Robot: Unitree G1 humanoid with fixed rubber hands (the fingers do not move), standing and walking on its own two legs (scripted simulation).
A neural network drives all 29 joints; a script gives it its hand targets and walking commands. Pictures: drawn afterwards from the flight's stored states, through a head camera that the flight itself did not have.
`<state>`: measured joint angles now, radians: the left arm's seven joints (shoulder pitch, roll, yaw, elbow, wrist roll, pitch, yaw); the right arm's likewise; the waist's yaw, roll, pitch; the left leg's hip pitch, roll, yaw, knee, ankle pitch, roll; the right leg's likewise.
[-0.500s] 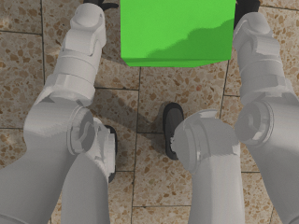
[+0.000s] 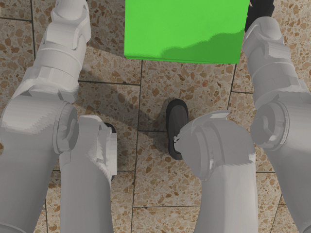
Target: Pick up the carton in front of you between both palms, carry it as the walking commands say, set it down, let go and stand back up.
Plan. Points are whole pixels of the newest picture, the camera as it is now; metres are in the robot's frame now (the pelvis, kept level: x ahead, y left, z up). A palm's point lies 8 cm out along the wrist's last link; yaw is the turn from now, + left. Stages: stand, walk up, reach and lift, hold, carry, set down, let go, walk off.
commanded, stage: set down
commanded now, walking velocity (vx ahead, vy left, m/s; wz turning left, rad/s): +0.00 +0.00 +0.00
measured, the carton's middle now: (173, 15) +0.52 -0.10 -0.24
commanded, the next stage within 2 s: let go in 1.18 s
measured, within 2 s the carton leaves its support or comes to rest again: neither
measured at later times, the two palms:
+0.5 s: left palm out of the picture +0.57 +0.10 -0.06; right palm out of the picture +0.49 -0.27 -0.06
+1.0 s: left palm out of the picture +0.57 +0.11 +0.09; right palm out of the picture +0.49 -0.28 +0.09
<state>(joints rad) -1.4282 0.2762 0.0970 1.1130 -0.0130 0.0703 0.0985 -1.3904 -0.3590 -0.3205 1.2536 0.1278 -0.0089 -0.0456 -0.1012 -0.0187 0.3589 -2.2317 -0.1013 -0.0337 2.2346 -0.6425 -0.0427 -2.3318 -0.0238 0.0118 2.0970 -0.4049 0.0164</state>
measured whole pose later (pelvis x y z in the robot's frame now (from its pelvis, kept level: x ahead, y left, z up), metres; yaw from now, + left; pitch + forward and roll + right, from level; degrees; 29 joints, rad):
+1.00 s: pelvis +0.03 -0.01 +0.19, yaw +0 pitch +47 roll +2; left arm -1.09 0.26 0.18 0.83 -0.02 0.18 0.06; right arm -0.97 -0.26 -0.33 0.75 0.07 0.15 -0.02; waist -0.10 0.04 -0.10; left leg -1.83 -0.05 -0.03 1.55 -0.54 -0.03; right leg -1.93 0.00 0.03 1.46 -0.35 0.01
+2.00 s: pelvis +0.14 -0.01 +0.40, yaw -2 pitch +8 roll -1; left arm 0.12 0.18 0.08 0.50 0.03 -0.01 -0.03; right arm 0.22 -0.21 -0.04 0.42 0.02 0.00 0.07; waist -0.03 0.00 0.02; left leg -0.32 0.00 -0.05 0.50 -0.32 -0.01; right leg -0.41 0.02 0.01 0.46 -0.19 0.00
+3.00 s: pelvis +0.15 -0.01 +0.40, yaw -1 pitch +0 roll +0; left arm 0.16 0.32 0.04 0.80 0.04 0.00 0.02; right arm 0.22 -0.35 -0.03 0.73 -0.04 0.01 -0.02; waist 0.01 0.04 0.01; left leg -0.12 -0.01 -0.07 0.49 -0.36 -0.01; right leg -0.24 0.01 -0.01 0.51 -0.27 -0.01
